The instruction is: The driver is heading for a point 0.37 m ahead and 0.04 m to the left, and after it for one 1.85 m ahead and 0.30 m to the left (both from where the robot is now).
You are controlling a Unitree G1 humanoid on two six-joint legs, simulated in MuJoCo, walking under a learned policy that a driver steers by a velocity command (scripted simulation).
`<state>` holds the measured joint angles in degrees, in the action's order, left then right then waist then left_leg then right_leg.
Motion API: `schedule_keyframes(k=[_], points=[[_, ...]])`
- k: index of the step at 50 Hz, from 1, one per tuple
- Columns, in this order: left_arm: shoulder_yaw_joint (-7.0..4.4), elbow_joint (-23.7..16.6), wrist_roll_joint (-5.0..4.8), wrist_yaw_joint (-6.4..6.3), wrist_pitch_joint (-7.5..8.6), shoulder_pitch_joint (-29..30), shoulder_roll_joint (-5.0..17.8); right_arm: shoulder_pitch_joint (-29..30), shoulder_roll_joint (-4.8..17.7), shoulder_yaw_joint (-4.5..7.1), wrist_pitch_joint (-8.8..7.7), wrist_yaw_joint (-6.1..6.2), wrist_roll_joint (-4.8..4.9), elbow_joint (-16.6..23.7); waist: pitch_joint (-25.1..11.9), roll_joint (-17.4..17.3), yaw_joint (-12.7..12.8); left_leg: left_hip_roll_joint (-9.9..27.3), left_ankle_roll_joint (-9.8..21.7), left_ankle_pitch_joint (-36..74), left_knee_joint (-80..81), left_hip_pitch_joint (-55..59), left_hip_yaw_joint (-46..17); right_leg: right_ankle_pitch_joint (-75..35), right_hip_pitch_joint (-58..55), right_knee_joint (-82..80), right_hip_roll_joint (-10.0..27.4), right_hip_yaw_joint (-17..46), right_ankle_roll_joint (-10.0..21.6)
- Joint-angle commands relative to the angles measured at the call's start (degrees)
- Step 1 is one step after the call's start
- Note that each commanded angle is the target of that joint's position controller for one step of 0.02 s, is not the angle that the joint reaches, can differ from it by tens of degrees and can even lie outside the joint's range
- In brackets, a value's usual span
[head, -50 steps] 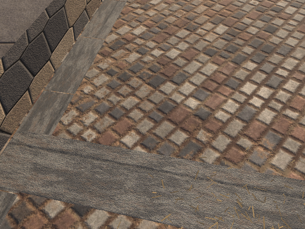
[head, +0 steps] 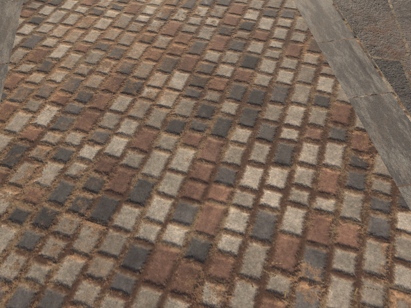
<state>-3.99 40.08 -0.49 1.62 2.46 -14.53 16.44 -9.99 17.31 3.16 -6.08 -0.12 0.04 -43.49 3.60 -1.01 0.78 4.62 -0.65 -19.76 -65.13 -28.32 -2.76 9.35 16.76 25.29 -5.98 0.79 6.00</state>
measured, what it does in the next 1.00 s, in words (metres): walks ahead: left foot, then right foot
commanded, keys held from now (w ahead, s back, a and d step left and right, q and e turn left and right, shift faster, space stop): w+e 0.10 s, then w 0.12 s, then w+q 0.78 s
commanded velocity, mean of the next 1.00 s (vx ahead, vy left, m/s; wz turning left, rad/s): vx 0.50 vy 0.00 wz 0.14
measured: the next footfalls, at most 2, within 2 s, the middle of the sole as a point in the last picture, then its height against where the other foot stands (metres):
left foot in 0.32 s outside the picture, level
right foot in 0.80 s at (246, 255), level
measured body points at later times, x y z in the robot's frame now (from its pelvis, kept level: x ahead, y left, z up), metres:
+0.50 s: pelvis +0.29 +0.06 +0.00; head +0.31 +0.08 +0.45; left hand +0.44 +0.32 -0.10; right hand +0.35 -0.22 -0.10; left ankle +0.33 +0.14 -0.74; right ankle +0.26 -0.08 -0.66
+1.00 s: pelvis +0.56 +0.02 +0.00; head +0.58 +0.02 +0.45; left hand +0.61 +0.31 -0.09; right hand +0.72 -0.24 -0.11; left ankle +0.52 +0.16 -0.66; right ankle +0.58 -0.09 -0.74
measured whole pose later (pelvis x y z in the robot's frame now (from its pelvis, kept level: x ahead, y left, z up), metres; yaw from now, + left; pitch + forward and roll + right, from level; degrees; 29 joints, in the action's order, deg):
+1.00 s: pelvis +0.56 +0.02 +0.00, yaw +13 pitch +1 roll -2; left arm -3.6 42.5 0.4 0.5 5.6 -13.2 14.7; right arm -16.3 18.7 4.2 -1.1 0.2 1.5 -41.7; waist 1.1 -3.1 0.6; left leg 2.8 0.0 -18.6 -64.2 -31.7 -3.6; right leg 10.9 10.9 20.7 -2.0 -2.8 1.5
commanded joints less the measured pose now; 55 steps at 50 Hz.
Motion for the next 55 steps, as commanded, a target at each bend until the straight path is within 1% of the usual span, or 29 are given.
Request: schedule_keyframes(k=[1,3,6,10,13,15,16,17,18,19,20,21,22,25,28,31,36,38,39,40,41,42,43,44,45,46,48,52,55], points=[[-2.09,-4.58,0.04,-1.05,1.43,1.41,8.1,-1.83,5.48,1.64,0.36,0.23,-0.97,3.28,-5.42,2.51,-1.95,1.74,-2.17,4.38,6.04,-6.31,-0.92,-14.98,-6.13,-12.88,15.13,17.74,11.76],[-2.49,-3.91,-0.16,-1.8,1.3,-0.1,9.42,2.55,4.13,1.06,0.7,0.33,-1.05,4.67,-3.76,2.9,-0.71,0.71,-3.6,11.12,14.3,-6.71,-0.31,-14.7,-3.69,-13.17,13.31,14.98,10.5],[-2.51,-2.94,-0.51,-2.4,0.79,-2.09,9.46,8.53,2.52,0.23,0.32,-0.28,-0.63,5.88,-3.15,4.85,1.87,-1.95,-3.92,22.85,27.83,-2.2,0.31,-8.32,-1.54,-12.31,10.54,12.22,7.42],[-2.19,-0.37,-0.77,-2.35,0.72,-6.36,8.61,12.38,3.88,0.36,-0.61,-1.47,0.25,6.91,-2.67,5.77,4.02,-2.54,-2.2,26.27,34.38,-0.41,-0.59,-4.01,-6.37,-9.59,13.69,15.38,6.33],[-2.35,0.61,-0.24,-2.41,0.39,-6.58,9.04,10.53,5.66,0.96,-1.05,-1.91,0.33,6.73,-2.24,7.78,2.71,-2.43,0.82,19.43,36.18,-0.49,0.0,-8.24,-12.75,-6.08,17.13,17.65,5.26],[-1.99,0.67,-0.08,-2.32,0.07,-5.6,8.16,3.32,7.51,2.05,-1.2,-1.61,0.03,4.58,-5.36,7.57,-1.12,-4.48,4.1,16.94,38.74,8.62,2.93,-23.1,-14.52,2.33,14.71,14.73,3.33],[-1.11,0.14,0.51,-2.39,-0.01,-5.9,6.37,-4.46,9.67,2.76,-1.32,-1.48,-0.45,3.14,-12.61,4.69,-4.35,0.1,7.48,19.29,36.84,21.22,-2.18,-22.87,-10.75,14.86,11.73,11.22,1.55],[-0.12,-0.53,0.28,-2.44,0.7,-12.66,3.51,-11.18,14.88,4.05,-1.03,-1.63,-0.94,2.16,-21.48,-8.4,-3.44,11.17,16.56,14.07,38.18,41.63,-23.91,-6.23,6.91,35.21,3.98,5.63,-3.24],[0.16,-0.62,0.05,-2.34,1.4,-13.0,4.14,-13.82,12.65,3.7,-0.47,-2.46,0.88,0.32,-21.67,-16.72,-4.07,15.65,20.35,-1.87,48.54,47.19,-43.07,21.66,20.79,45.14,0.89,5.69,-5.27],[-0.76,-1.73,-0.79,-2.12,2.01,-6.75,8.44,-10.63,8.9,2.47,-0.27,-2.52,1.77,1.22,-13.15,-9.45,-4.98,14.66,17.63,-9.92,50.2,41.74,-40.72,19.31,26.83,48.45,4.74,7.79,-4.54],[-0.67,-2.93,-0.78,-1.99,2.53,-1.05,8.5,-7.42,7.39,1.95,0.24,-2.31,0.93,2.3,-7.94,-3.96,-4.98,12.12,15.68,-6.99,50.58,34.57,-33.48,14.95,26.72,46.95,6.78,6.39,-4.1],[-0.58,-3.83,0.13,-1.9,3.03,2.0,7.69,-5.72,6.75,1.62,0.6,-2.24,0.32,2.56,-3.61,-1.24,-4.07,9.87,15.38,-0.68,51.59,28.2,-28.47,12.24,26.43,43.16,8.19,5.34,-4.18],[-0.83,-3.92,1.04,-1.91,3.27,2.02,7.26,-4.84,5.72,1.24,0.62,-1.95,0.0,2.82,-3.37,-1.58,-2.63,7.83,14.66,4.6,52.22,25.14,-25.09,9.5,23.69,38.65,9.84,5.54,-4.37],[-0.53,-3.94,1.51,-1.87,3.21,1.03,5.0,-5.35,5.79,1.23,0.87,-1.13,0.41,2.76,-4.67,-4.72,-1.08,4.67,15.05,15.18,53.56,21.74,-19.56,7.17,19.25,30.46,9.75,3.72,-6.49],[0.2,-5.27,1.36,-2.05,3.09,6.52,3.28,-7.25,8.03,2.07,1.27,0.04,0.95,1.93,-3.58,-3.68,-2.35,3.35,14.75,19.24,54.09,18.61,-15.88,-0.3,17.81,19.22,8.67,2.91,-8.63],[0.63,-6.28,0.83,-1.56,3.56,12.3,2.44,-9.89,8.54,2.37,2.09,0.8,1.35,0.97,-2.95,-3.97,-4.37,1.78,13.05,18.07,53.22,16.23,-14.43,-9.64,13.63,9.7,6.72,3.01,-9.56],[0.03,-7.7,-0.06,-0.6,4.66,17.68,4.19,-13.62,8.21,2.52,3.42,1.39,1.74,-0.04,-2.74,-4.53,-5.21,3.07,11.68,15.09,48.34,19.59,-19.9,-9.66,8.79,2.02,4.66,4.45,-8.74],[-0.66,-7.08,-0.25,-0.66,5.11,14.97,5.56,-12.58,8.42,2.8,3.82,1.52,1.7,0.32,-3.32,-5.98,-2.97,3.4,10.66,16.8,45.02,20.55,-22.09,-6.49,3.95,-0.29,4.81,4.24,-7.09],[-1.35,-5.87,-0.08,-0.99,5.27,10.62,6.68,-11.67,7.45,2.54,3.9,1.46,1.61,0.77,-5.22,-5.83,-0.47,1.64,9.35,19.23,41.2,19.4,-21.29,-6.74,-2.79,-2.66,5.27,3.59,-5.52],[-2.21,-4.85,0.68,-1.49,5.43,3.69,8.81,-10.61,5.22,1.75,3.7,1.2,1.11,1.71,-10.95,-4.06,3.06,-1.0,7.58,19.1,31.25,15.27,-18.43,-5.82,-14.79,-1.27,10.35,7.13,-2.62],[-3.08,-3.9,1.25,-2.04,5.05,-4.69,12.34,-12.1,1.71,0.72,3.43,1.31,0.44,3.15,-19.08,4.97,5.21,-6.83,4.67,5.39,14.22,3.81,-11.4,-1.3,-31.45,-1.15,21.04,20.24,1.58],[-3.54,-1.94,0.91,-1.36,4.07,-7.1,14.15,-18.78,1.25,0.12,2.91,1.25,1.85,4.71,-22.11,21.81,1.85,-9.22,2.87,-16.04,0.89,-11.67,-6.86,10.55,-38.75,-6.07,30.92,42.86,8.67],[-2.3,-2.75,0.18,-1.24,3.85,-4.44,8.44,-16.9,6.65,1.31,3.15,1.35,2.44,3.07,-14.92,13.26,2.7,-4.62,2.06,-12.04,-5.14,-16.48,-7.9,18.59,-33.24,-7.79,29.25,40.68,7.38],[-1.57,-2.85,0.11,-1.38,3.62,-2.17,5.81,-11.51,8.29,1.87,3.44,1.17,1.96,3.58,-8.19,8.2,3.51,-3.07,1.6,-6.8,-5.8,-16.86,-6.38,14.47,-26.26,-8.64,26.22,30.6,5.2],[-1.18,-2.69,0.62,-1.28,3.47,0.36,5.15,-9.35,7.33,1.91,3.58,1.15,1.44,3.91,-5.35,4.97,2.29,-1.49,1.2,-2.96,-4.69,-15.04,-5.21,7.95,-20.5,-10.15,23.64,24.52,4.17],[-0.87,-2.15,0.92,-1.24,3.41,1.74,4.15,-7.92,6.62,2.07,3.69,0.89,1.11,4.53,-3.28,5.42,1.38,-0.1,0.95,-0.56,-2.87,-14.17,-5.08,2.42,-16.74,-11.44,22.13,20.3,4.14],[-0.79,-1.23,1.08,-1.23,3.81,2.85,3.75,-7.6,4.27,1.8,4.3,0.25,1.61,5.26,-2.36,7.44,0.02,1.53,0.69,1.87,-0.94,-11.43,-3.74,-3.32,-11.94,-14.16,20.13,13.34,3.94],[-1.76,0.86,0.73,-1.35,4.28,2.47,6.5,-3.54,2.46,1.13,4.62,-0.39,1.13,7.85,-1.69,5.33,-0.01,2.57,-0.67,9.04,6.96,-13.51,-2.81,-11.94,-11.53,-16.87,20.56,5.4,5.56],[-2.03,1.86,0.55,-1.58,3.85,2.39,7.98,0.57,1.88,0.6,4.01,-1.5,1.24,8.88,-1.19,4.28,1.33,1.92,-0.08,18.57,17.39,-10.71,-0.58,-15.05,-11.84,-17.05,18.96,-1.39,4.13]])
